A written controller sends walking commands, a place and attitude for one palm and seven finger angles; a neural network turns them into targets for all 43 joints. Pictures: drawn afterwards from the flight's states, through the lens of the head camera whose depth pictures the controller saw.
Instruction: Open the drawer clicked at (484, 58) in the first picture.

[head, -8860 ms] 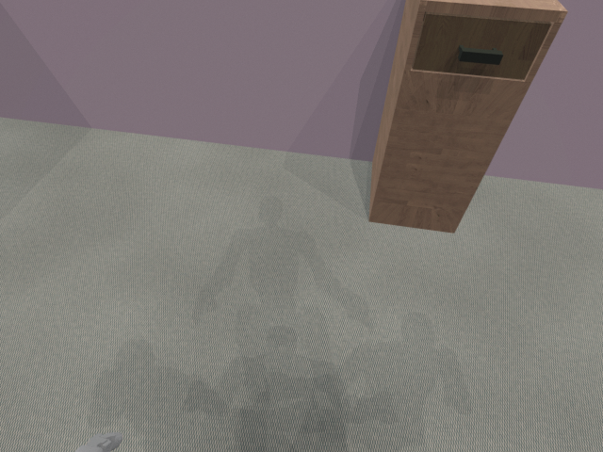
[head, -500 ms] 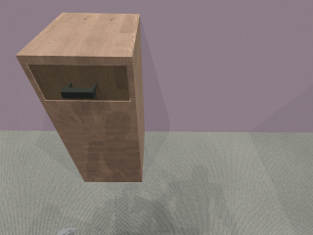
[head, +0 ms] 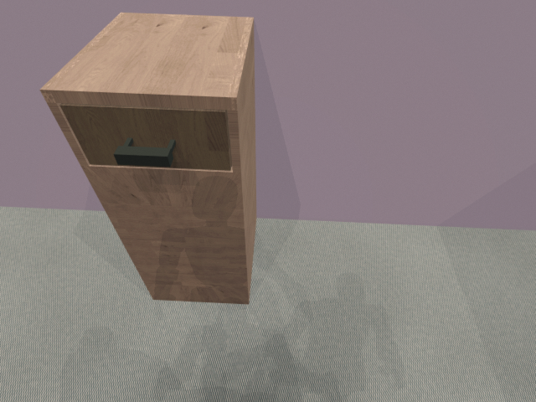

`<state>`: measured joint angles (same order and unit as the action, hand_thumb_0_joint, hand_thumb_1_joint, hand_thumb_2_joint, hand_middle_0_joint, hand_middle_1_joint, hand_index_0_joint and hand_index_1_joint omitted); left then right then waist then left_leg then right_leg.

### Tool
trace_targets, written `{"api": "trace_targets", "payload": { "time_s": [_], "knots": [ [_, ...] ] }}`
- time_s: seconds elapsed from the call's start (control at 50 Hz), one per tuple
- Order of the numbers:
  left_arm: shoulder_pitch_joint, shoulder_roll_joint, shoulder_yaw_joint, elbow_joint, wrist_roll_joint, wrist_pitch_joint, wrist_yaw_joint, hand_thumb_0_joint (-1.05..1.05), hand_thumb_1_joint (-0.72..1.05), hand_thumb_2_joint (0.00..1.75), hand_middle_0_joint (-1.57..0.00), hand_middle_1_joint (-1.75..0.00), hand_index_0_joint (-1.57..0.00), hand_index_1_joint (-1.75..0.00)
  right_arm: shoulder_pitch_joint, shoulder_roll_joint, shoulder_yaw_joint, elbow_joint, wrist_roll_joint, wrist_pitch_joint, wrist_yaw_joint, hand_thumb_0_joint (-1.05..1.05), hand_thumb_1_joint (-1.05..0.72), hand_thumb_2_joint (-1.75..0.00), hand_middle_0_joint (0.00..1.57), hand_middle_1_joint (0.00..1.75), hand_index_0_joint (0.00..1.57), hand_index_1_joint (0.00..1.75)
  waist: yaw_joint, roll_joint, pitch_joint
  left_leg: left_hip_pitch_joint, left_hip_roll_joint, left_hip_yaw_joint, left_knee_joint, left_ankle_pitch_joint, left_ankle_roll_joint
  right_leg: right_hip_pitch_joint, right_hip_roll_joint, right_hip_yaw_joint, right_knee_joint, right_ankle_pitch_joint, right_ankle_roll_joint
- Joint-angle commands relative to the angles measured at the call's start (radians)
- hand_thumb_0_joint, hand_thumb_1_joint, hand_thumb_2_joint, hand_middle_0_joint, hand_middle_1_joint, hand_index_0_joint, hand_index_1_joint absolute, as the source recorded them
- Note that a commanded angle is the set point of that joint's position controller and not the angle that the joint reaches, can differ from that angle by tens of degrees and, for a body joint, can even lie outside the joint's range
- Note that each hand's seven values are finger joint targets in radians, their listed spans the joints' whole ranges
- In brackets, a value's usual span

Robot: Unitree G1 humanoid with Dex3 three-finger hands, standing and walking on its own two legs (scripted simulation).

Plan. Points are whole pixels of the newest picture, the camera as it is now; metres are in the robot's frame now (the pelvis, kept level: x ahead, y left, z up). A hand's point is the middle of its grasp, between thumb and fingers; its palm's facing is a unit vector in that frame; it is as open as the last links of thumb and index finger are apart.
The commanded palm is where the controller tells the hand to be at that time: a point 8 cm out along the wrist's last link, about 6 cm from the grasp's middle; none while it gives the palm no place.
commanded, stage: look again from close up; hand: left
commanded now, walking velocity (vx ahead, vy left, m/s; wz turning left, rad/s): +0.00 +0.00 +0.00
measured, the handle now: (147, 149) +0.58 +0.29 +0.04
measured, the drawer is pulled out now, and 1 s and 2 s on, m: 0.00 0.00 0.00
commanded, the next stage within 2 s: shuffle to correct the standing spot in 0.38 s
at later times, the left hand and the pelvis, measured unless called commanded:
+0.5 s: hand out of the picture +0.07 +0.25 -0.16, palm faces -0.01 -0.95 -0.30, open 7.4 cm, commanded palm none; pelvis +0.02 +0.02 +0.01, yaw +0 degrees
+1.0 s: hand out of the picture +0.06 +0.24 -0.17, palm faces -0.04 -0.97 -0.25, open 7.4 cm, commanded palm none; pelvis +0.06 +0.05 +0.00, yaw -3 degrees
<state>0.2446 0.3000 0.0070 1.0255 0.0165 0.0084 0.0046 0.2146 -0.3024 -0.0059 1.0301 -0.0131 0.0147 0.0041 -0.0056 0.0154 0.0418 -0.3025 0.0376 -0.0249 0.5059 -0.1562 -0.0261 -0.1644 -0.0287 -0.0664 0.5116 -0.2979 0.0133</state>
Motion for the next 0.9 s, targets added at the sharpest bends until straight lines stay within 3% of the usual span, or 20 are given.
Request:
{"api": "trace_targets", "payload": {
  "time_s": [0.0, 0.1, 0.26, 0.42, 0.54, 0.6, 0.66, 0.7, 0.74, 0.76, 0.8, 0.82, 0.84, 0.88],
  "knots": [
    [-0.026, 0.184, 0.04, -0.053, -0.003, -0.035, 0.012, 0.0, 0.9, 0.9, -0.2, -0.3, -0.2, -0.3, -0.041, -0.177, -0.043, -0.043, 0.001, -0.034, -0.01, 0.0, -0.9, -0.9, 0.2, 0.3, 0.2, 0.3, 0.004, -0.022, -0.026, 0.076, 0.063, -0.068, -0.09, 0.02, 0.048, -0.061, -0.097, 0.106, -0.167, 0.017, -0.041],
    [-0.016, 0.178, 0.037, -0.027, -0.003, -0.035, 0.016, 0.0, 0.9, 0.9, -0.2, -0.3, -0.2, -0.3, -0.071, -0.178, -0.042, -0.021, 0.004, -0.038, -0.011, 0.0, -0.9, -0.9, 0.2, 0.3, 0.2, 0.3, 0.009, -0.005, -0.048, 0.091, 0.071, -0.074, -0.105, 0.073, 0.053, -0.012, -0.095, 0.091, -0.158, 0.098, -0.034],
    [-0.022, 0.172, 0.035, -0.008, 0.002, -0.029, 0.017, 0.0, 0.9, 0.9, -0.2, -0.3, -0.2, -0.3, -0.104, -0.186, -0.042, -0.006, 0.005, -0.039, -0.011, 0.0, -0.9, -0.9, 0.2, 0.3, 0.2, 0.3, 0.011, 0.017, -0.054, 0.1, 0.077, -0.091, -0.149, 0.049, 0.056, 0.016, -0.095, 0.076, -0.164, 0.097, -0.023],
    [-0.026, 0.163, 0.033, -0.001, 0.005, -0.026, 0.019, 0.0, 0.9, 0.9, -0.2, -0.3, -0.2, -0.3, -0.114, -0.176, -0.038, 0.003, 0.005, -0.036, -0.01, 0.0, -0.9, -0.9, 0.2, 0.3, 0.2, 0.3, 0.008, -0.007, -0.059, 0.125, 0.077, -0.082, -0.156, 0.096, 0.052, 0.028, -0.099, 0.069, -0.18, 0.126, -0.015],
    [-0.003, 0.15, 0.035, 0.009, 0.007, -0.018, 0.021, 0.0, 0.9, 0.9, -0.2, -0.3, -0.2, -0.3, -0.097, -0.146, -0.031, 0.007, 0.001, -0.024, -0.005, 0.0, -0.9, -0.9, 0.2, 0.3, 0.2, 0.3, 0.016, 0.005, -0.022, 0.093, 0.048, -0.055, -0.137, 0.011, 0.042, 0.016, -0.119, 0.081, -0.193, 0.059, -0.023],
    [0.032, 0.123, 0.036, 0.018, 0.007, -0.006, 0.023, 0.0, 0.9, 0.9, -0.2, -0.3, -0.2, -0.3, -0.065, -0.086, -0.021, 0.001, -0.003, -0.01, -0.002, 0.0, -0.9, -0.9, 0.2, 0.3, 0.2, 0.3, 0.018, -0.044, 0.006, 0.051, 0.015, -0.013, -0.081, -0.047, 0.026, -0.005, -0.154, 0.119, -0.213, -0.021, -0.036],
    [0.034, 0.138, 0.049, 0.005, 0.009, 0.003, 0.027, 0.0, 0.9, 0.9, -0.2, -0.3, -0.2, -0.3, -0.026, -0.065, -0.022, -0.009, -0.008, 0.0, 0.0, 0.0, -0.9, -0.9, 0.2, 0.3, 0.2, 0.3, 0.014, -0.117, 0.048, 0.008, -0.01, 0.034, -0.007, -0.103, 0.015, -0.04, -0.214, 0.158, -0.223, -0.071, -0.068],
    [0.031, 0.14, 0.056, -0.008, 0.01, 0.007, 0.029, 0.0, 0.9, 0.9, -0.2, -0.3, -0.2, -0.3, 0.01, -0.058, -0.027, -0.012, -0.01, 0.002, 0.0, 0.0, -0.9, -0.9, 0.2, 0.3, 0.2, 0.3, 0.008, -0.134, 0.067, 0.021, -0.014, 0.049, 0.019, -0.125, 0.017, -0.086, -0.23, 0.163, -0.206, -0.092, -0.082],
    [0.024, 0.128, 0.061, -0.02, 0.013, 0.011, 0.028, 0.0, 0.9, 0.9, -0.2, -0.3, -0.2, -0.3, 0.061, -0.061, -0.032, -0.013, -0.009, -0.001, 0.002, 0.0, -0.9, -0.9, 0.2, 0.3, 0.2, 0.3, -0.01, -0.088, 0.074, 0.045, -0.005, 0.03, -0.018, -0.128, 0.029, -0.121, -0.194, 0.126, -0.136, -0.119, -0.071],
    [0.035, 0.106, 0.059, -0.025, 0.013, 0.015, 0.026, 0.0, 0.9, 0.9, -0.2, -0.3, -0.2, -0.3, 0.08, -0.071, -0.034, -0.012, -0.008, -0.005, 0.002, 0.0, -0.9, -0.9, 0.2, 0.3, 0.2, 0.3, -0.011, -0.018, 0.077, 0.058, 0.021, -0.026, -0.078, -0.123, 0.046, -0.138, -0.146, 0.079, -0.065, -0.13, -0.052],
    [0.074, 0.027, 0.045, -0.028, 0.014, 0.018, 0.024, 0.0, 0.9, 0.9, -0.2, -0.3, -0.2, -0.3, 0.129, -0.123, -0.048, -0.005, -0.007, -0.007, -0.005, 0.0, -0.9, -0.9, 0.2, 0.3, 0.2, 0.3, -0.007, 0.184, 0.058, 0.085, 0.145, -0.247, -0.26, -0.221, 0.121, -0.182, -0.021, -0.043, 0.161, -0.169, -0.009],
    [0.065, 0.009, 0.035, -0.035, 0.016, 0.016, 0.023, 0.0, 0.9, 0.9, -0.2, -0.3, -0.2, -0.3, 0.145, -0.116, -0.052, -0.008, -0.002, -0.011, -0.011, 0.0, -0.9, -0.9, 0.2, 0.3, 0.2, 0.3, -0.012, 0.2, 0.061, 0.107, 0.181, -0.3, -0.318, -0.236, 0.167, -0.237, -0.015, -0.026, 0.269, -0.242, -0.009],
    [0.052, -0.001, 0.029, -0.038, 0.013, 0.014, 0.023, 0.0, 0.9, 0.9, -0.2, -0.3, -0.2, -0.3, 0.144, -0.098, -0.049, -0.009, -0.002, -0.018, -0.018, 0.0, -0.9, -0.9, 0.2, 0.3, 0.2, 0.3, -0.012, 0.158, 0.056, 0.115, 0.204, -0.313, -0.326, -0.184, 0.198, -0.261, -0.038, 0.012, 0.344, -0.246, -0.017],
    [0.06, -0.025, 0.023, -0.025, 0.004, 0.002, 0.022, 0.0, 0.9, 0.9, -0.2, -0.3, -0.2, -0.3, 0.104, -0.064, -0.039, -0.01, -0.003, -0.029, -0.026, 0.0, -0.9, -0.9, 0.2, 0.3, 0.2, 0.3, 0.011, 0.085, 0.012, 0.118, 0.198, -0.24, -0.263, 0.054, 0.214, -0.205, -0.067, 0.043, 0.289, -0.214, -0.02]
  ]
}}
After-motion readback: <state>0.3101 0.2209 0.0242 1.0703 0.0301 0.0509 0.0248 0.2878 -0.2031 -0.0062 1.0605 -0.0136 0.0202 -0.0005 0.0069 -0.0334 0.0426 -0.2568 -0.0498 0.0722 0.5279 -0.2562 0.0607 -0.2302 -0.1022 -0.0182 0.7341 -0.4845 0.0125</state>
